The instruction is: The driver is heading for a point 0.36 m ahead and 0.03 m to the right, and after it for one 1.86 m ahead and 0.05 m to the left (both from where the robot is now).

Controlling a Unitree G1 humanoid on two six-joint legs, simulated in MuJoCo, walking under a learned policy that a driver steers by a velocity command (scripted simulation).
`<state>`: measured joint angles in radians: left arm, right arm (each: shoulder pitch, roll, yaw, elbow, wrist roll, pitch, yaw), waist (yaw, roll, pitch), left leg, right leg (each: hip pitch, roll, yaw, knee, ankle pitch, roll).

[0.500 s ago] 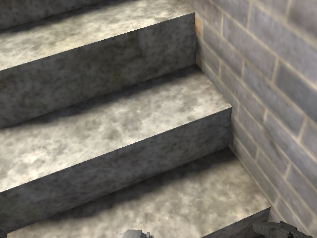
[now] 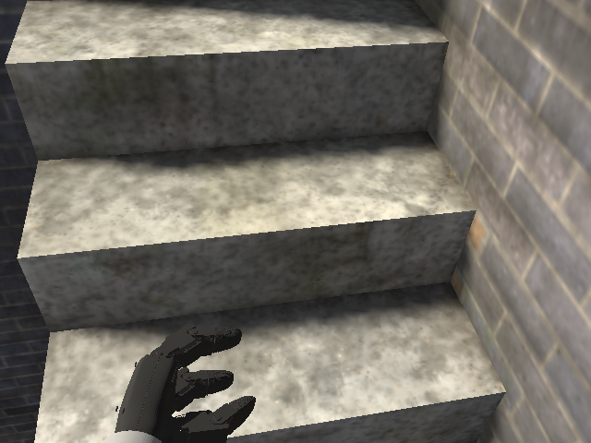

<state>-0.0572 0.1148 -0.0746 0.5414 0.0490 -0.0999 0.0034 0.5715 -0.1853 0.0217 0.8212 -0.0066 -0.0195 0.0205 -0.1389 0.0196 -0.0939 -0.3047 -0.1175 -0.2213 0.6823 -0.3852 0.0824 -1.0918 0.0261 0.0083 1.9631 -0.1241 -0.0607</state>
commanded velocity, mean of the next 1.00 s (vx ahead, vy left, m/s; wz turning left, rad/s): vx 0.23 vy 0.03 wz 0.26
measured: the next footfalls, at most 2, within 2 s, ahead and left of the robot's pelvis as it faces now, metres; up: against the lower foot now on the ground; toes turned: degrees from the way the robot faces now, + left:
right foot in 0.28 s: +0.32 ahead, -0.16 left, +0.20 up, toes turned +8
left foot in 0.70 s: +0.31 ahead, +0.12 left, +0.19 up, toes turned +15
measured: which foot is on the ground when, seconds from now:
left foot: down 0.00-0.28, up 0.30-0.68, down 0.70-1.00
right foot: up 0.00-0.26, down 0.28-1.00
